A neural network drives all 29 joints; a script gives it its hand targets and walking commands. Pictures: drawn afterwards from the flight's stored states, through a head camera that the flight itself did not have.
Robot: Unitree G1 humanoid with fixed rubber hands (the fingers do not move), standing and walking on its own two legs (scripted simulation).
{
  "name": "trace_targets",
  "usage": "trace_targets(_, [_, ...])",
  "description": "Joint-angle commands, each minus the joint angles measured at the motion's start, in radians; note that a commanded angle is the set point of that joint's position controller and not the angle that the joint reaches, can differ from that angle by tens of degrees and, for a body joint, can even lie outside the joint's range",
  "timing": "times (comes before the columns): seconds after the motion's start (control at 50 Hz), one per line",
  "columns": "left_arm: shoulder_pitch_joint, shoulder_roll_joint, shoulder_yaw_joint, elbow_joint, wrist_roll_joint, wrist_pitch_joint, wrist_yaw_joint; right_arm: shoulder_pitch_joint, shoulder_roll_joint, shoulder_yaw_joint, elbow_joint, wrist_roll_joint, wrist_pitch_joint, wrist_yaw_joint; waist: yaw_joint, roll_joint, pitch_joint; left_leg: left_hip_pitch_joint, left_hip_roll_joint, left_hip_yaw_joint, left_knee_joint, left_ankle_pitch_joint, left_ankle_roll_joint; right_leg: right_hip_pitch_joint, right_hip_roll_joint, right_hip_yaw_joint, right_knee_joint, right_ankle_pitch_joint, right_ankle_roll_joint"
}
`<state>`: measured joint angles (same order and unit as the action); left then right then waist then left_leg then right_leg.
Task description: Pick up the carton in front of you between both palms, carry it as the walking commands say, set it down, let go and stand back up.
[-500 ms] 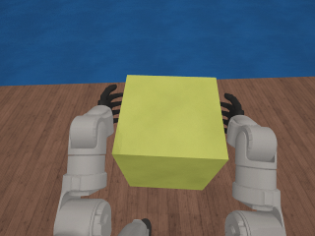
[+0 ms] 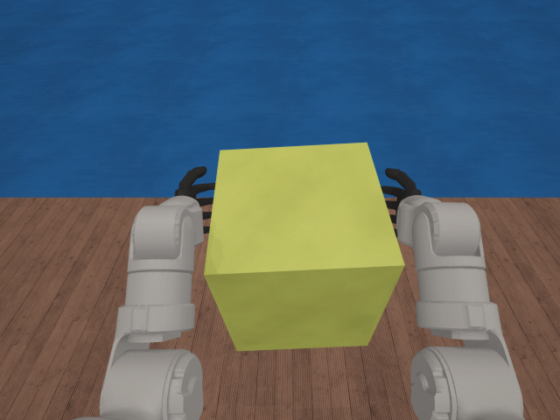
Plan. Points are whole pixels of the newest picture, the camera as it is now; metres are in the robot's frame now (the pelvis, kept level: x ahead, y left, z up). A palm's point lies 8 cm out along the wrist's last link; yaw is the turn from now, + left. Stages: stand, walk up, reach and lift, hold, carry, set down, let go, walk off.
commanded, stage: carry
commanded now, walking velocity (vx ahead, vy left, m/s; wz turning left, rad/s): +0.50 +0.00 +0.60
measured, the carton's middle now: (297, 253) +0.35 -0.02 +0.05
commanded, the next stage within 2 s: none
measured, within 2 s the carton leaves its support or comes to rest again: neither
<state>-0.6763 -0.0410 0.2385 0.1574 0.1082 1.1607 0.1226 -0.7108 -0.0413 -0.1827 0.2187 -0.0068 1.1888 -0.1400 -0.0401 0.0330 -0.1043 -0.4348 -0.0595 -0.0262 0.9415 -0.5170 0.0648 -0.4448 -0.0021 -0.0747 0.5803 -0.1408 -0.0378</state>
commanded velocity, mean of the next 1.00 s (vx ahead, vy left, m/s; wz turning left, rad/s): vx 0.50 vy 0.00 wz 0.13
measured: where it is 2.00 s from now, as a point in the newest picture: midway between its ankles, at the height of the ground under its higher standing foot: (230, 235)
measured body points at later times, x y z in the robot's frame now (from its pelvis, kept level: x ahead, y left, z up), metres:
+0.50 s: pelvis +0.28 +0.06 -0.02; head +0.32 +0.07 +0.42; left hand +0.60 +0.31 +0.05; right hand +0.67 +0.01 +0.05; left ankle +0.30 +0.10 -0.75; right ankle +0.21 -0.10 -0.65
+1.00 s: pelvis +0.58 +0.09 -0.05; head +0.60 +0.09 +0.40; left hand +0.89 +0.35 +0.05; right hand +0.98 +0.06 +0.04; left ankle +0.46 +0.18 -0.68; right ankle +0.65 +0.07 -0.78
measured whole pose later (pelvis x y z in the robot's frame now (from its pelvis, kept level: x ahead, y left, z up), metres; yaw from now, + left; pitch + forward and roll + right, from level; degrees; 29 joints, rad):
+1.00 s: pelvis +0.58 +0.09 -0.05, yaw +17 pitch +4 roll +1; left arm -0.66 -0.01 0.22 0.22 0.07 1.18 0.11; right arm -0.69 -0.02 -0.17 0.26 -0.04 1.21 -0.14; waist 0.02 0.00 -0.05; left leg -0.49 -0.02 0.02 1.25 -0.44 0.05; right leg -0.44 0.05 -0.13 0.59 -0.15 -0.11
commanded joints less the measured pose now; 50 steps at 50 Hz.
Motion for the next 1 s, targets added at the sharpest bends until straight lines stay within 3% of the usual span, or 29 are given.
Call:
trace_targets(0.0, [-0.628,-1.012,-0.591,-0.034,-0.402,0.005,-0.222,-0.738,1.171,0.593,-0.088,0.414,-0.02,0.265,0.088,-0.152,-0.364,-0.443,0.071,0.017,0.242,-0.06,0.006,0.667,-0.393,0.472,-0.106,0.314,-0.168])
trace_targets(0.02, [-0.685,-1.029,-0.604,-0.067,-0.423,-0.001,-0.225,-0.743,1.188,0.592,-0.092,0.416,-0.025,0.261,0.089,-0.119,-0.344,-0.436,0.088,0.018,0.218,0.004,-0.001,0.631,-0.375,0.416,-0.119,0.287,-0.142])
trace_targets(0.06, [-0.764,-1.066,-0.635,-0.122,-0.477,-0.007,-0.23,-0.749,1.2,0.587,-0.114,0.413,-0.032,0.241,0.083,-0.145,-0.314,-0.399,0.091,0.038,0.131,0.083,-0.026,0.582,-0.331,0.287,-0.145,0.314,-0.105])
trace_targets(0.1, [-0.793,-1.07,-0.647,-0.161,-0.512,-0.006,-0.231,-0.751,1.191,0.585,-0.153,0.405,-0.032,0.214,0.09,-0.195,-0.321,-0.373,0.08,0.063,0.063,0.148,-0.04,0.596,-0.317,0.212,-0.147,0.397,-0.1])
trace_targets(0.14, [-0.769,-1.064,-0.644,-0.167,-0.525,0.003,-0.234,-0.72,1.168,0.575,-0.173,0.381,-0.027,0.189,0.099,-0.198,-0.323,-0.356,0.077,0.086,-0.011,0.234,-0.041,0.61,-0.308,0.137,-0.147,0.466,-0.091])
trace_targets(0.24, [-0.685,-1.063,-0.635,-0.102,-0.514,0.014,-0.257,-0.639,1.122,0.565,-0.155,0.318,-0.011,0.174,0.121,-0.208,-0.265,-0.185,0.007,0.209,-0.345,0.491,-0.012,0.601,-0.22,-0.089,-0.104,0.676,-0.011])
trace_targets(0.28, [-0.663,-1.067,-0.639,-0.077,-0.512,0.012,-0.264,-0.622,1.113,0.561,-0.137,0.306,-0.011,0.182,0.098,-0.234,-0.283,-0.008,-0.049,0.245,-0.43,0.539,0.021,0.567,-0.218,-0.128,0.007,0.823,0.018])
trace_targets(0.3, [-0.659,-1.073,-0.645,-0.066,-0.514,0.01,-0.269,-0.613,1.11,0.556,-0.125,0.301,-0.014,0.187,0.066,-0.24,-0.318,0.119,-0.053,0.243,-0.479,0.585,0.043,0.536,-0.225,-0.142,0.108,0.827,0.036])
trace_targets(0.32, [-0.671,-1.079,-0.654,-0.059,-0.518,0.005,-0.274,-0.604,1.113,0.55,-0.114,0.297,-0.019,0.193,0.013,-0.204,-0.361,0.307,-0.022,0.217,-0.586,0.716,0.065,0.458,-0.205,-0.174,0.275,0.704,0.06])
trace_targets(0.34, [-0.68,-1.075,-0.663,-0.051,-0.518,0.001,-0.279,-0.603,1.109,0.537,-0.114,0.292,-0.023,0.201,-0.018,-0.1,-0.403,0.561,0.101,0.076,-0.506,0.802,0.07,0.22,-0.175,-0.132,0.463,0.236,0.072])
trace_targets(0.36, [-0.664,-1.102,-0.667,-0.015,-0.515,0.004,-0.284,-0.58,1.096,0.52,-0.084,0.275,-0.025,0.206,0.024,0.118,-0.496,0.875,0.352,-0.22,-0.267,1.365,0.139,-0.082,-0.088,-0.057,0.634,-0.485,0.083])
trace_targets(0.38, [-0.668,-1.119,-0.654,-0.004,-0.52,0.003,-0.285,-0.589,1.065,0.511,-0.082,0.259,-0.035,0.209,-0.015,0.173,-0.606,0.971,0.426,-0.438,-0.37,1.049,0.301,-0.24,-0.011,0.019,0.818,-0.484,0.08])
trace_targets(0.4, [-0.72,-1.12,-0.674,-0.055,-0.532,-0.004,-0.281,-0.6,1.102,0.53,-0.116,0.283,-0.044,0.216,-0.03,0.135,-0.533,0.872,0.403,-0.438,-0.464,0.786,0.292,-0.316,-0.048,0.063,0.836,-0.427,0.061])
trace_targets(0.42, [-0.782,-1.141,-0.69,-0.101,-0.544,-0.008,-0.275,-0.663,1.129,0.548,-0.177,0.306,-0.053,0.219,-0.028,0.081,-0.46,0.764,0.364,-0.381,-0.494,0.699,0.254,-0.335,-0.077,0.086,0.793,-0.375,0.048])
trace_targets(0.44, [-0.804,-1.151,-0.699,-0.134,-0.549,-0.013,-0.267,-0.721,1.151,0.569,-0.227,0.336,-0.056,0.22,-0.01,0.014,-0.416,0.653,0.34,-0.316,-0.513,0.745,0.226,-0.302,-0.101,0.091,0.718,-0.325,0.049])
trace_targets(0.46, [-0.795,-1.151,-0.7,-0.157,-0.55,-0.015,-0.256,-0.751,1.169,0.592,-0.267,0.361,-0.058,0.22,0.001,0.003,-0.41,0.582,0.331,-0.268,-0.53,0.751,0.209,-0.255,-0.11,0.093,0.659,-0.291,0.054])
trace_targets(0.52, [-0.703,-1.131,-0.705,-0.182,-0.519,-0.018,-0.224,-0.735,1.187,0.643,-0.325,0.404,-0.06,0.222,0.009,0.038,-0.434,0.554,0.292,-0.177,-0.518,0.83,0.186,-0.236,-0.1,0.072,0.559,-0.254,0.063])
trace_targets(0.62, [-0.619,-1.058,-0.711,-0.207,-0.448,-0.017,-0.194,-0.703,1.146,0.687,-0.364,0.425,-0.051,0.24,-0.018,0.069,-0.411,0.627,0.24,-0.106,-0.475,1.036,0.146,-0.338,-0.065,0.026,0.379,-0.058,0.048])
trace_targets(0.74, [-0.564,-0.97,-0.68,-0.127,-0.393,0.018,-0.2,-0.654,1.087,0.677,-0.273,0.422,-0.028,0.26,-0.057,0.066,-0.32,0.617,0.168,-0.027,-0.418,1.033,0.105,-0.196,0.032,-0.061,-0.048,0.237,0.002])
trace_targets(0.78, [-0.558,-0.953,-0.648,-0.075,-0.381,0.028,-0.209,-0.654,1.085,0.656,-0.218,0.418,-0.023,0.266,-0.035,0.088,-0.313,0.547,0.174,-0.006,-0.335,1.049,0.073,-0.017,0.048,-0.068,-0.141,0.285,-0.031])
trace_targets(0.8, [-0.55,-0.946,-0.626,-0.045,-0.373,0.03,-0.214,-0.665,1.088,0.647,-0.189,0.42,-0.021,0.269,0.009,0.077,-0.333,0.495,0.164,0.035,-0.234,1.055,0.047,0.122,0.056,-0.088,-0.191,0.317,-0.039])
trace_targets(0.82, [-0.549,-0.935,-0.601,-0.019,-0.367,0.031,-0.219,-0.674,1.093,0.638,-0.156,0.422,-0.021,0.272,0.063,0.045,-0.369,0.381,0.145,0.072,-0.085,0.925,0.023,0.311,0.014,-0.067,-0.188,0.343,-0.044])
trace_targets(0.84, [-0.531,-0.93,-0.574,0.02,-0.366,0.032,-0.226,-0.697,1.092,0.625,-0.131,0.421,-0.022,0.274,0.087,-0.058,-0.422,0.161,0.105,0.083,0.106,0.518,0.007,0.539,-0.151,0.113,-0.056,0.581,-0.045])
trace_targets(0.86, [-0.569,-0.893,-0.551,0.038,-0.352,0.03,-0.226,-0.704,1.133,0.608,-0.085,0.416,-0.013,0.274,0.078,-0.269,-0.514,-0.172,-0.023,0.059,0.367,-0.063,-0.042,0.834,-0.399,0.493,0.019,0.749,-0.225])
trace_targets(0.88, [-0.54,-0.927,-0.548,0.075,-0.366,0.028,-0.233,-0.702,1.114,0.586,-0.08,0.406,-0.012,0.269,0.102,-0.293,-0.535,-0.3,-0.022,0.003,0.503,-0.082,-0.025,0.832,-0.406,0.634,-0.069,0.365,-0.297])
trace_targets(0.9, [-0.566,-0.977,-0.553,0.062,-0.391,0.021,-0.242,-0.734,1.137,0.584,-0.087,0.409,-0.016,0.264,0.104,-0.234,-0.463,-0.342,0.022,-0.014,0.487,-0.021,-0.007,0.723,-0.341,0.587,-0.126,0.178,-0.263])
trace_targets(0.92, [-0.636,-1.025,-0.571,0.021,-0.424,0.015,-0.251,-0.765,1.162,0.582,-0.112,0.408,-0.024,0.258,0.094,-0.135,-0.408,-0.336,0.052,-0.009,0.432,0.04,-0.005,0.621,-0.305,0.517,-0.153,0.135,-0.222])
trace_targets(0.94, [-0.705,-1.071,-0.595,-0.02,-0.462,0.012,-0.257,-0.778,1.176,0.575,-0.134,0.404,-0.03,0.248,0.075,-0.078,-0.363,-0.305,0.077,-0.004,0.358,0.08,-0.011,0.522,-0.283,0.459,-0.178,0.159,-0.191])
trace_targets(0.98, [-0.771,-1.119,-0.643,-0.091,-0.514,0.004,-0.257,-0.756,1.195,0.563,-0.169,0.386,-0.036,0.224,0.055,-0.08,-0.364,-0.231,0.096,0.006,0.264,0.125,-0.029,0.428,-0.26,0.398,-0.216,0.123,-0.167])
